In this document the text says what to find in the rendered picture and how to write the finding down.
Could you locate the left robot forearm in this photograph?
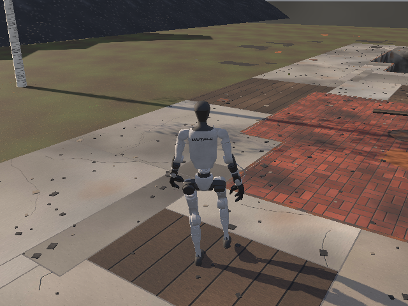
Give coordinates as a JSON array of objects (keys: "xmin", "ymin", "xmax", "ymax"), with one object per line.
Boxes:
[{"xmin": 170, "ymin": 154, "xmax": 180, "ymax": 178}]

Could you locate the right robot upper arm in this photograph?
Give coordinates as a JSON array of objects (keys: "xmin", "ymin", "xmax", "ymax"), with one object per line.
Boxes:
[{"xmin": 216, "ymin": 128, "xmax": 233, "ymax": 164}]

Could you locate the right robot hand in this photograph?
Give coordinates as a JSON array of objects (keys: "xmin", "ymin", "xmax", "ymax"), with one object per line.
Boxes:
[{"xmin": 230, "ymin": 184, "xmax": 244, "ymax": 202}]

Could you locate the left robot hand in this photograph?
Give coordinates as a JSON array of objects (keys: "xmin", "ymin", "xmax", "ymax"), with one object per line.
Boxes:
[{"xmin": 169, "ymin": 175, "xmax": 184, "ymax": 189}]

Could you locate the right robot forearm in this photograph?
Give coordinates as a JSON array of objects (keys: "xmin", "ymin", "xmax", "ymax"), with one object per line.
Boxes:
[{"xmin": 228, "ymin": 154, "xmax": 242, "ymax": 186}]

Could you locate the humanoid robot head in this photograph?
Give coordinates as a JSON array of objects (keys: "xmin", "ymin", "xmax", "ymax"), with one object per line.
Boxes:
[{"xmin": 192, "ymin": 101, "xmax": 213, "ymax": 131}]

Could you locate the left robot upper arm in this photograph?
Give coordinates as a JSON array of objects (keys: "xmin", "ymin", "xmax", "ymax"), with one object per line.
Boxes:
[{"xmin": 174, "ymin": 129, "xmax": 189, "ymax": 163}]

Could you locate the robot right thigh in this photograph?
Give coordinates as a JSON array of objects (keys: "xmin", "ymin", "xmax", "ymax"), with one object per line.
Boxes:
[{"xmin": 213, "ymin": 176, "xmax": 227, "ymax": 209}]

